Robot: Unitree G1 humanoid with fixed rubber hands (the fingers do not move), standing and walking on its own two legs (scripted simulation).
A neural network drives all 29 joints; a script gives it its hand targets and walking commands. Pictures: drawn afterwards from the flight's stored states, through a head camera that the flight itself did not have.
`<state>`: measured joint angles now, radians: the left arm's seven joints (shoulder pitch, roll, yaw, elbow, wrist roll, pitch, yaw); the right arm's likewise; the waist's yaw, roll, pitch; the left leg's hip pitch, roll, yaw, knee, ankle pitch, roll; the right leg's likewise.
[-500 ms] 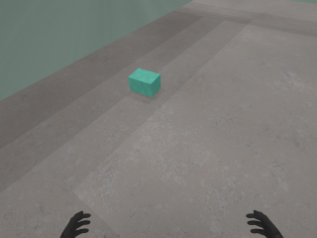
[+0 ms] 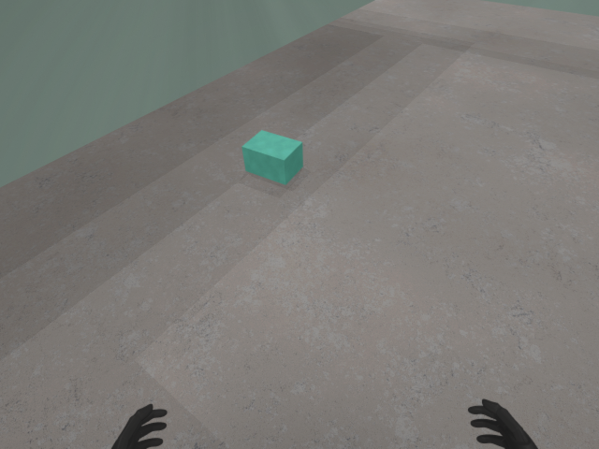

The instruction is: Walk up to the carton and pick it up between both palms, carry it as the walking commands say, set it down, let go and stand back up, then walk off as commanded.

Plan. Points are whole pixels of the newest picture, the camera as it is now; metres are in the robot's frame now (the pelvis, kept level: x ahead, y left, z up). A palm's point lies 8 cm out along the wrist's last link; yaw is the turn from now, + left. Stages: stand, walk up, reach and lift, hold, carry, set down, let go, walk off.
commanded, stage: stand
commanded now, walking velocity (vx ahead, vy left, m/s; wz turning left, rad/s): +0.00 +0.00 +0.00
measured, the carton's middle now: (273, 156) +1.71 +0.16 -0.67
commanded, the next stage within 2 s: walk up in 1.40 s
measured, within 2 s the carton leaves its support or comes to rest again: neither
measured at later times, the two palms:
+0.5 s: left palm out of the picture +0.16 +0.26 -0.06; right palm out of the picture +0.15 -0.27 -0.08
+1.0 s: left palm out of the picture +0.15 +0.25 -0.06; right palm out of the picture +0.14 -0.28 -0.08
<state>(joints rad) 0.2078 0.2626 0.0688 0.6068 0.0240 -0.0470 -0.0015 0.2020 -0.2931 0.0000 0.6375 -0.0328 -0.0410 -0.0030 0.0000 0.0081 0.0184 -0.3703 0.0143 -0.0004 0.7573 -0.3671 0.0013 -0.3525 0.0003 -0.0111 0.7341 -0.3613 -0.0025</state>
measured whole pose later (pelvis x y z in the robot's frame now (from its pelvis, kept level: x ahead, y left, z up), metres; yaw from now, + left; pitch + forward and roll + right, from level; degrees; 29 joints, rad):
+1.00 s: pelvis +0.00 -0.01 +0.01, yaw +0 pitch -2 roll +0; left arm 0.19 0.28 0.07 0.66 0.02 -0.06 0.00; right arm 0.20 -0.30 0.00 0.71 -0.03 -0.05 0.00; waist 0.00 0.01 0.02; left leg -0.31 0.01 0.00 0.68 -0.33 0.00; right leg -0.31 0.00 -0.01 0.70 -0.35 -0.02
